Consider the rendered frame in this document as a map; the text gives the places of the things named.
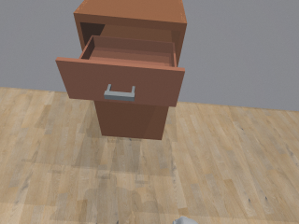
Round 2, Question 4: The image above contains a drawer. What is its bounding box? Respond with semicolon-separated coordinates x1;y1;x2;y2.
55;35;185;107

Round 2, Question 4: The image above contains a handle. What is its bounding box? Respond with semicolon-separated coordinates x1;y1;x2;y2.
104;84;135;102

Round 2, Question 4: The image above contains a cabinet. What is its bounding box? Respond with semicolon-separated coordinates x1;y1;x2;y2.
73;0;188;140

